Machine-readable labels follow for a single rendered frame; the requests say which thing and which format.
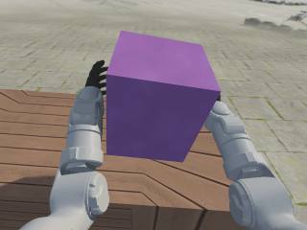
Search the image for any left robot forearm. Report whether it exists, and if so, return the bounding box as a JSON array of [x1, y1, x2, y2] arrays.
[[49, 86, 105, 210]]

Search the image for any left robot upper arm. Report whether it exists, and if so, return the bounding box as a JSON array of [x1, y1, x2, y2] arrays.
[[19, 172, 109, 230]]

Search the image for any carton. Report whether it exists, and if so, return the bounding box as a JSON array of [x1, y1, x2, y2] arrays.
[[106, 31, 222, 163]]

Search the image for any pedestal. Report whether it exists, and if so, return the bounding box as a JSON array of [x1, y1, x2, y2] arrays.
[[0, 88, 249, 230]]

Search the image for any right robot upper arm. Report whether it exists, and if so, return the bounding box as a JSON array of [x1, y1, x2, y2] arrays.
[[228, 176, 307, 230]]

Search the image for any right robot forearm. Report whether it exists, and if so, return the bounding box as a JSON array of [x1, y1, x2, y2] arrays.
[[204, 101, 295, 213]]

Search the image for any robot left hand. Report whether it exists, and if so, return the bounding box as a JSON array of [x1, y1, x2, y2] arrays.
[[85, 60, 108, 96]]

